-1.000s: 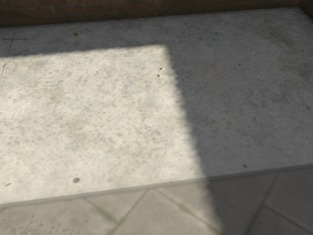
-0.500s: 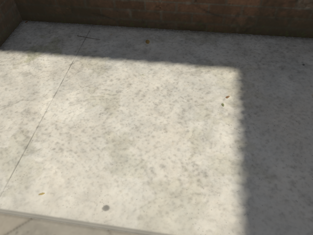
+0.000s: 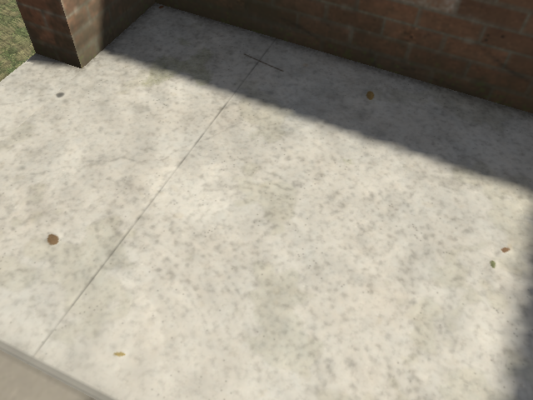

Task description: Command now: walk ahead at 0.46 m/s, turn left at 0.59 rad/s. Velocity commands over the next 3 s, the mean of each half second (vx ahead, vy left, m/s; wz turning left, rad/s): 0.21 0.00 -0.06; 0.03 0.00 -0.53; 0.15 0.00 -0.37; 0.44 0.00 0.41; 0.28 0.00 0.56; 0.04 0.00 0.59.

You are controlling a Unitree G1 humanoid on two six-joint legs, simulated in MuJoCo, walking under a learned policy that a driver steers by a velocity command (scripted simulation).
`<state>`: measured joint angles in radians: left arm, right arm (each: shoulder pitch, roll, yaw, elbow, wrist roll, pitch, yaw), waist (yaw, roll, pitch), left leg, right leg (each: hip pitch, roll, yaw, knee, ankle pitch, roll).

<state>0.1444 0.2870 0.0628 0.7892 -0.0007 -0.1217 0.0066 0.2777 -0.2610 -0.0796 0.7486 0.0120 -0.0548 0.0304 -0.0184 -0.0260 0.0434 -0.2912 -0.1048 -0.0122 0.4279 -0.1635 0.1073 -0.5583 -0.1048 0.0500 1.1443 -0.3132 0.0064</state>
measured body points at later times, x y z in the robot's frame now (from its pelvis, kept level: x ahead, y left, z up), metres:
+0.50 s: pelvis +0.19 -0.03 -0.01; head +0.23 -0.04 +0.44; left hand +0.35 +0.23 -0.11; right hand +0.32 -0.31 -0.12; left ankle +0.19 +0.11 -0.67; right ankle +0.29 -0.12 -0.74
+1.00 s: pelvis +0.22 +0.02 +0.00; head +0.26 +0.03 +0.45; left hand +0.47 +0.22 -0.10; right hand +0.25 -0.29 -0.08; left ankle +0.27 +0.12 -0.74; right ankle +0.17 -0.12 -0.67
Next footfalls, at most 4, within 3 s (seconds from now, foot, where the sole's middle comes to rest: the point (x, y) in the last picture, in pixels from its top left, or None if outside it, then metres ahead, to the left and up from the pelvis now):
0.30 right None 0.33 -0.12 -0.78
0.72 left None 0.31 0.11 -0.78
1.16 right None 0.19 -0.13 -0.78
1.72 left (270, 377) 0.51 -0.01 -0.78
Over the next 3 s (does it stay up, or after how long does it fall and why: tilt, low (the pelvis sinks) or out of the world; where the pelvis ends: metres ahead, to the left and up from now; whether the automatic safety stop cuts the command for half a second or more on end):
stays up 0.75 -0.12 0.00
